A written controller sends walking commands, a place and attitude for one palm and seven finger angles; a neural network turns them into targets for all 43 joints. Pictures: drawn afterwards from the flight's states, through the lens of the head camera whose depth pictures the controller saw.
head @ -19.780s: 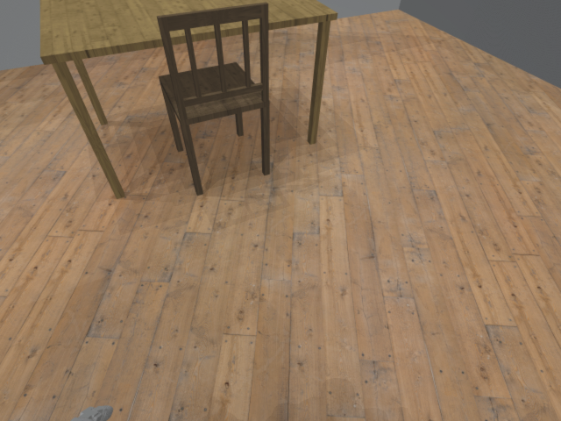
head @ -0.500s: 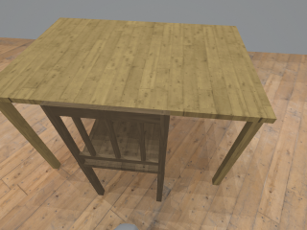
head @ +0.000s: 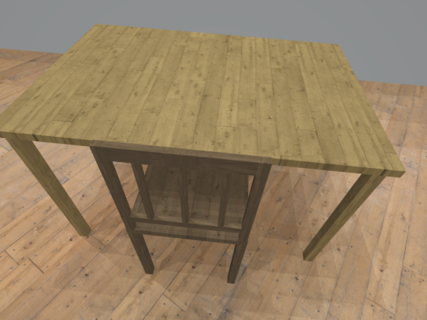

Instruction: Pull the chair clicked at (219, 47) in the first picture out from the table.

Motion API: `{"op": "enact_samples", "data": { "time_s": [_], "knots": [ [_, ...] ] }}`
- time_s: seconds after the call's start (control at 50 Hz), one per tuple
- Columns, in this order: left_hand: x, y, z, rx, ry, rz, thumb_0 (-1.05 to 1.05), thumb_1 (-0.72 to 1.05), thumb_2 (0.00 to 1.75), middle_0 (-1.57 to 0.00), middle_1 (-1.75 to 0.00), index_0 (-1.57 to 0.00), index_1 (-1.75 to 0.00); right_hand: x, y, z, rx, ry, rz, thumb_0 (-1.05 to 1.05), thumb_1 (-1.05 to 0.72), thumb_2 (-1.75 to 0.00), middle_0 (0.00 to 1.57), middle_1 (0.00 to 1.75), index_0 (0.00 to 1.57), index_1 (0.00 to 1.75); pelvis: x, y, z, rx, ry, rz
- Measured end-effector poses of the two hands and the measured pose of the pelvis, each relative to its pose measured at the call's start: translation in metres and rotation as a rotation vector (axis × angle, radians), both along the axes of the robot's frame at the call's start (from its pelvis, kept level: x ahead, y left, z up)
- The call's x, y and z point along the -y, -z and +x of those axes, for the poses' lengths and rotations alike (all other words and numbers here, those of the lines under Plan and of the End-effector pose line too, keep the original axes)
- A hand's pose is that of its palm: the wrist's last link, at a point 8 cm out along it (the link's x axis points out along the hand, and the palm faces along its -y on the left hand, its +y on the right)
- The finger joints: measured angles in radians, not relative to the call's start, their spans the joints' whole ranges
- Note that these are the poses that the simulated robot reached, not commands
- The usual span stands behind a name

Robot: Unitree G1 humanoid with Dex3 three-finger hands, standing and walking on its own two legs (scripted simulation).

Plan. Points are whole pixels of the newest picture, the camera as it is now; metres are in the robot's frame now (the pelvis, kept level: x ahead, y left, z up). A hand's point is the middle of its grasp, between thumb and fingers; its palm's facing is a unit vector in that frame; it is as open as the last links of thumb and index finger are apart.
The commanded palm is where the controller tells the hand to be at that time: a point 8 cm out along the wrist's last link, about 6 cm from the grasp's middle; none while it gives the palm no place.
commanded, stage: come to a stop and stand still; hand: left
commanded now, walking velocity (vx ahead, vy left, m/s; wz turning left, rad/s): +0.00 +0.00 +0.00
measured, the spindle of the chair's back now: (183, 196) +0.44 +0.11 -0.11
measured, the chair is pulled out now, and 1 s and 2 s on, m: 0.00 0.00 0.00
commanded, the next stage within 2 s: look again from close up in 0.54 s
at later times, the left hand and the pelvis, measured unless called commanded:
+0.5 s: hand out of the picture +0.00 +0.15 -0.18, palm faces +0.02 -0.99 -0.15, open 7.4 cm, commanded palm none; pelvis +0.02 +0.00 +0.00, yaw -1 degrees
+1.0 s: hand out of the picture +0.03 +0.17 -0.17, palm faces -0.01 -0.97 -0.24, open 7.4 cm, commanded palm none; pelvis +0.02 -0.01 -0.01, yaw -1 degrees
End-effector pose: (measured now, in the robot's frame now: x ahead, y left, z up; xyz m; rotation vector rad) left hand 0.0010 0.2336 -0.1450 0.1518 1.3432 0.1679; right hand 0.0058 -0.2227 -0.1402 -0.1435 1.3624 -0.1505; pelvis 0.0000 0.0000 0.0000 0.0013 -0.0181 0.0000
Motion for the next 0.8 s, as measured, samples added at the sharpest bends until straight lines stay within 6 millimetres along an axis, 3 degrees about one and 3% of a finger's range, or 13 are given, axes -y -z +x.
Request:
{"op": "enact_samples", "data": {
  "time_s": [0.16, 0.3, 0.64, 0.8],
  "knots": [
    [0.008, 0.0, -0.008, -0.065, 0.008, -0.025, 0.0, 0.91, 0.9, -0.19, -0.3, -0.2, -0.3, -0.021, 0.002, -0.024, -0.07, 0.039, 0.043, 0.01, -0.92, -0.89, 0.2, 0.3, 0.2, 0.3, -0.004, -0.002, 0.009, -0.003, 0.008, 0.001],
    [0.02, 0.001, -0.01, -0.091, 0.001, -0.043, 0.0, 0.91, 0.9, -0.19, -0.3, -0.2, -0.3, -0.029, 0.005, -0.027, -0.087, 0.058, 0.064, 0.01, -0.91, -0.89, 0.2, 0.3, 0.2, 0.3, -0.002, -0.002, 0.016, -0.001, 0.013, 0.001],
    [0.042, 0.003, -0.002, -0.072, 0.002, -0.062, 0.0, 0.91, 0.9, -0.2, -0.3, -0.2, -0.3, -0.012, 0.006, -0.011, -0.047, 0.067, 0.042, 0.01, -0.92, -0.89, 0.2, 0.3, 0.2, 0.3, 0.009, -0.001, 0.024, 0.005, 0.023, -0.002],
    [0.031, 0.005, 0.004, -0.056, 0.024, -0.024, 0.0, 0.91, 0.9, -0.2, -0.3, -0.2, -0.3, 0.0, 0.014, 0.0, -0.002, 0.024, 0.032, 0.01, -0.92, -0.89, 0.2, 0.3, 0.2, 0.3, 0.008, 0.007, 0.018, -0.008, 0.01, -0.01]
  ]
}}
